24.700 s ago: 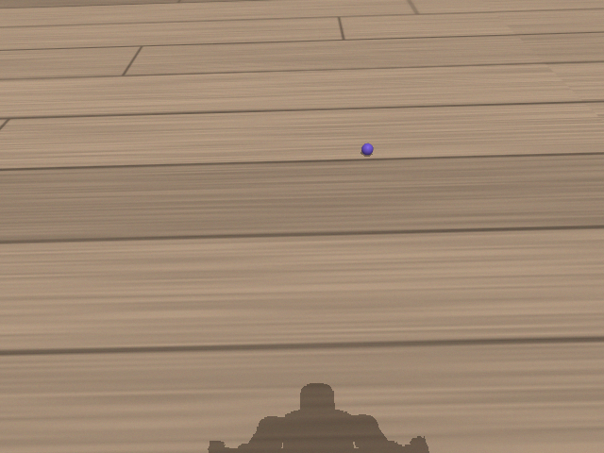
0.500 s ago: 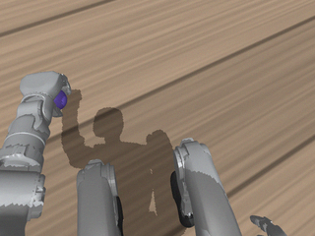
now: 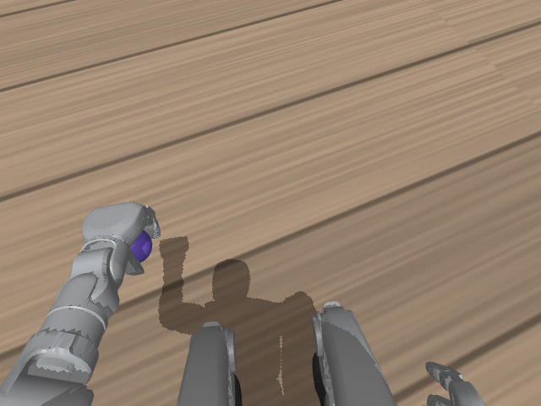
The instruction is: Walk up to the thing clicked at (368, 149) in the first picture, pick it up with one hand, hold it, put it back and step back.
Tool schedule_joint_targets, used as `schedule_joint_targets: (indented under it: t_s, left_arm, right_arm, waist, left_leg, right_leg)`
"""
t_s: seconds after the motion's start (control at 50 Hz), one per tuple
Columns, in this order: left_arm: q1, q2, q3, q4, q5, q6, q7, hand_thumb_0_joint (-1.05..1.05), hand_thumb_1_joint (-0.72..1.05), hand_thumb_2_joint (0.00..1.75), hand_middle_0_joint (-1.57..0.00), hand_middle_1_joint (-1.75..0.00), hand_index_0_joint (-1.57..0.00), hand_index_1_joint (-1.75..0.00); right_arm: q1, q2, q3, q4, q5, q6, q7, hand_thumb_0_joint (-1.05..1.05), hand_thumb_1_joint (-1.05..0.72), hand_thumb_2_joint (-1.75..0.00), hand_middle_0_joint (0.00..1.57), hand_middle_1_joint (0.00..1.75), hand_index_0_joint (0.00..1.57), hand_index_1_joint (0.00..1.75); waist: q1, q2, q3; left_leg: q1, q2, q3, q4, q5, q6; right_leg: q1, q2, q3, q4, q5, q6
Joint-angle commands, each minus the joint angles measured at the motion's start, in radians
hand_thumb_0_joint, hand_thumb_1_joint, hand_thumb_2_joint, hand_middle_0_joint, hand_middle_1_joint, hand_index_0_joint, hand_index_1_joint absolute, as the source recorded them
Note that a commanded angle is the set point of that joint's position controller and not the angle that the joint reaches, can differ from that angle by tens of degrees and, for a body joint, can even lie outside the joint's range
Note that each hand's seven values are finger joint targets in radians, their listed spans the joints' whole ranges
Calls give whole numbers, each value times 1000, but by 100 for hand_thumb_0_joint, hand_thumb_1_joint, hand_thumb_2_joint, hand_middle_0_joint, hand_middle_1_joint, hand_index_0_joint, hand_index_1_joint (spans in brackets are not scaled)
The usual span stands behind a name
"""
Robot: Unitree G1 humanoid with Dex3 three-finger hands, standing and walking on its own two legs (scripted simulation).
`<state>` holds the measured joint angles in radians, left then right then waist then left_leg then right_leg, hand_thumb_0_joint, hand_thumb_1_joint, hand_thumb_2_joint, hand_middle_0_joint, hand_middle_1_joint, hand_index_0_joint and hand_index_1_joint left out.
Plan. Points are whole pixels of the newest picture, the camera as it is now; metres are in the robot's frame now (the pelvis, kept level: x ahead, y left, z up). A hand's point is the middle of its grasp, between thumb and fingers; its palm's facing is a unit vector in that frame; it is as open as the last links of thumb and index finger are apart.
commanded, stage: lift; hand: left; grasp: from above
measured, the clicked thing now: (132, 246) +0.41 +0.22 -0.10
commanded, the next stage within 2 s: hold in 0.72 s
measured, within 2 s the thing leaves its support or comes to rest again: neither
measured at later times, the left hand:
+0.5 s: hand (103, 226) +0.38 +0.20 +0.06, palm faces -0.46 -0.07 -0.89, open 7.9 cm
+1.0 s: hand (70, 198) +0.39 +0.21 +0.12, palm faces -0.46 -0.05 -0.89, open 7.9 cm
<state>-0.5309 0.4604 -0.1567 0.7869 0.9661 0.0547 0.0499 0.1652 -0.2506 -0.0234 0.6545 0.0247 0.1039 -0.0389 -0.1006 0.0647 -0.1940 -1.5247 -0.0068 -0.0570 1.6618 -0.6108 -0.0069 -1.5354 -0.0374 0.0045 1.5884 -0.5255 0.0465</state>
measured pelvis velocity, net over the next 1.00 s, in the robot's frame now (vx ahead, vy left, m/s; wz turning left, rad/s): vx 0.07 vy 0.00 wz -0.02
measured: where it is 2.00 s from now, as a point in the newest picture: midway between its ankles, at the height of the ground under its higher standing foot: outside the picture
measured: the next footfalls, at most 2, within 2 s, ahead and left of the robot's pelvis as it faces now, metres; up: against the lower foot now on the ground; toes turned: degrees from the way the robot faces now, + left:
none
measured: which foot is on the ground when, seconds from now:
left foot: down 0.00-1.00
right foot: down 0.00-1.00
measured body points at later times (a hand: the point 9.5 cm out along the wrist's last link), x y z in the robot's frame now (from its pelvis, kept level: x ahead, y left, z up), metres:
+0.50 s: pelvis +0.04 -0.01 +0.14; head +0.11 -0.01 +0.58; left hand +0.40 +0.20 +0.11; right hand +0.12 -0.28 +0.01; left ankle +0.07 +0.12 -0.53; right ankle +0.10 -0.15 -0.53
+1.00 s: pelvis +0.07 +0.00 +0.19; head +0.11 -0.01 +0.63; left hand +0.41 +0.21 +0.17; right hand +0.17 -0.27 +0.06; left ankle +0.07 +0.12 -0.53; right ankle +0.10 -0.15 -0.53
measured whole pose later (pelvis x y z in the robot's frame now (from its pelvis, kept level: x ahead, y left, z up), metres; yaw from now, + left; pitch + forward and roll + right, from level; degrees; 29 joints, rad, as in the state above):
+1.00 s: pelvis +0.07 +0.00 +0.19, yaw -1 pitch +8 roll +0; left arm -0.33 0.36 -0.23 0.83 1.00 0.03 0.11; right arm 0.22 -0.24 -0.06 0.73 0.04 0.04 -0.05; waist -0.03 0.04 -0.07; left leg -0.51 0.02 0.00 0.76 -0.38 -0.01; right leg -0.55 -0.03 0.03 0.72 -0.31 0.04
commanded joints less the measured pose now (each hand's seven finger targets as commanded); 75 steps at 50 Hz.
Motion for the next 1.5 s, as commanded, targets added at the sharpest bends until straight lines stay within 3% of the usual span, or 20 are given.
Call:
schedule_joint_targets:
  t_s: [0.0, 0.12, 0.18, 0.2, 0.24, 0.26, 0.28, 0.3, 0.32, 0.42, 0.5, 0.56, 0.6, 0.68, 0.8, 0.92, 1.02, 1.1, 1.2, 1.48]
  left_arm:
    - [-282, 190, 68, -211, -17, -5, 46, 0, 77, 58, -110, -60, -113, -56]
    - [-243, 158, 44, -180, -2, -29, 67, 0, 73, 54, -106, -59, -110, -55]
    - [-243, 167, 54, -168, 1, -34, 95, 0, 71, 53, -104, -60, -108, -56]
    - [-214, 135, 36, -146, 6, -31, 103, 0, 70, 52, -104, -59, -108, -55]
    - [-209, 133, 36, -134, 13, -27, 119, 0, 69, 53, -103, -60, -107, -56]
    - [-215, 168, 61, -140, 16, -27, 129, 0, 68, 52, -102, -59, -107, -55]
    - [-184, 130, 36, -105, 22, -22, 133, 0, 70, 51, -103, -59, -108, -55]
    - [-170, 143, 50, -82, 21, -18, 138, 0, 72, 52, -105, -58, -109, -55]
    - [-205, 121, 27, -120, 24, -21, 139, 0, 72, 54, -106, -59, -110, -55]
    - [-206, 101, 20, -99, 20, -8, 147, 0, 78, 53, -107, -63, -113, -58]
    - [-196, 121, 31, -116, 19, -9, 145, 0, 76, 53, -105, -62, -111, -56]
    - [-166, 98, 23, -96, 14, -10, 142, 0, 75, 55, -105, -65, -110, -59]
    - [-168, 118, 35, -111, 15, -13, 145, 0, 76, 55, -105, -63, -111, -58]
    - [-140, 88, 17, -97, 15, -14, 136, 0, 77, 56, -105, -65, -111, -59]
    - [-164, 102, 17, -153, 16, -24, 123, 0, 81, 58, -107, -70, -114, -62]
    - [-132, 107, 9, -124, 40, -28, 97, 0, 77, 53, -106, -61, -112, -55]
    - [-150, 101, 7, -192, 21, -34, 76, 0, 76, 53, -105, -61, -111, -55]
    - [-117, 96, 0, -182, 29, -32, 65, 0, 75, 55, -106, -59, -111, -54]
    - [-117, 108, 9, -231, 24, -30, 56, 0, 75, 54, -105, -60, -111, -54]
    - [-82, 123, 19, -274, 27, -32, 18, 0, 71, 57, -108, -55, -110, -52]
  right_arm:
    - [75, -149, -56, -60, 12, -47, -31, 0, -91, -91, 20, 30, 20, 30]
    - [78, -135, -56, -36, 17, -83, -45, 0, -91, -91, 20, 30, 20, 30]
    - [81, -130, -57, -23, 17, -95, -45, 0, -91, -91, 20, 30, 20, 30]
    - [90, -125, -52, -22, 18, -99, -43, 0, -91, -91, 20, 30, 20, 30]
    - [93, -126, -54, -15, 18, -104, -43, 0, -91, -91, 20, 30, 20, 30]
    - [91, -129, -57, -11, 16, -106, -43, 0, -91, -91, 20, 30, 20, 30]
    - [97, -122, -52, -8, 16, -107, -43, 0, -91, -91, 20, 30, 20, 30]
    - [91, -132, -57, -7, 14, -108, -41, 0, -91, -91, 20, 30, 20, 30]
    - [101, -124, -54, -3, 17, -110, -41, 0, -91, -91, 20, 30, 20, 30]
    - [103, -127, -61, 2, 14, -116, -35, 0, -91, -90, 20, 30, 20, 30]
    - [100, -135, -66, -2, 14, -114, -31, 0, -91, -90, 20, 30, 20, 30]
    - [101, -132, -66, 1, 13, -114, -29, 0, -91, -90, 20, 30, 20, 30]
    - [95, -132, -70, -4, 13, -113, -29, 0, -91, -90, 20, 30, 20, 30]
    - [93, -128, -71, -3, 15, -109, -24, 0, -91, -90, 20, 30, 20, 30]
    - [79, -129, -75, -10, 19, -104, -21, 0, -91, -90, 20, 30, 20, 30]
    - [63, -139, -80, -14, 23, -95, -18, 0, -91, -90, 20, 30, 20, 30]
    - [49, -136, -78, -23, 25, -91, -15, 0, -91, -90, 20, 30, 20, 30]
    - [37, -136, -75, -33, 26, -87, -15, 0, -91, -90, 20, 30, 20, 30]
    - [29, -137, -76, -41, 28, -83, -11, 0, -91, -90, 20, 30, 20, 30]
    - [-5, -132, -67, -69, 28, -73, -14, 0, -91, -90, 20, 30, 20, 30]
  waist:
    - [-23, 13, -435]
    - [-11, 12, -348]
    - [2, 7, -331]
    - [-5, 1, -312]
    - [3, -8, -308]
    - [20, -1, -319]
    - [10, -16, -290]
    - [23, -31, -272]
    - [15, -6, -270]
    - [25, 2, -257]
    - [38, -13, -257]
    - [30, -29, -227]
    - [45, -23, -224]
    - [40, -55, -200]
    - [57, -26, -201]
    - [56, -34, -165]
    - [66, -10, -185]
    - [68, -37, -140]
    - [79, -27, -154]
    - [90, -41, -118]
  left_leg:
    - [433, -10, 24, -397, 44, 30]
    - [577, -1, 25, -523, 97, 23]
    - [643, 1, 24, -583, 121, 22]
    - [657, -2, 26, -602, 134, 22]
    - [695, -6, 34, -632, 161, 22]
    - [718, -8, 38, -649, 180, 23]
    - [721, -10, 38, -661, 202, 21]
    - [738, -9, 41, -684, 199, 23]
    - [763, -10, 45, -698, 220, 21]
    - [867, -5, 43, -777, 289, 14]
    - [941, -9, 49, -827, 358, 15]
    - [978, -8, 50, -863, 379, 13]
    - [1005, -10, 50, -892, 394, 13]
    - [1034, -13, 55, -924, 430, 15]
    - [1106, -14, 63, -979, 469, 9]
    - [1154, -6, 60, -1020, 518, 3]
    - [1206, -5, 60, -1047, 558, -2]
    - [1201, -7, 63, -1061, 562, 0]
    - [1219, -8, 70, -1074, 597, 0]
    - [1259, -11, 77, -1125, 571, 10]
  right_leg:
    - [431, 47, -42, -331, 43, -62]
    - [561, 49, -22, -464, 77, -61]
    - [638, 51, -15, -534, 93, -59]
    - [668, 52, -12, -556, 103, -59]
    - [721, 53, -6, -601, 126, -58]
    - [756, 55, -3, -620, 141, -56]
    - [771, 58, -3, -633, 160, -57]
    - [785, 54, -6, -653, 160, -54]
    - [797, 58, -1, -668, 179, -56]
    - [874, 58, -7, -732, 242, -54]
    - [953, 57, -7, -783, 305, -52]
    - [985, 57, -8, -821, 324, -49]
    - [1020, 57, -7, -847, 335, -48]
    - [1064, 56, 1, -887, 372, -45]
    - [1115, 61, -3, -931, 397, -48]
    - [1131, 68, -16, -953, 419, -54]
    - [1164, 70, -15, -971, 448, -55]
    - [1185, 68, -14, -993, 455, -53]
    - [1220, 66, -9, -1002, 486, -52]
    - [1260, 62, -5, -1053, 472, -49]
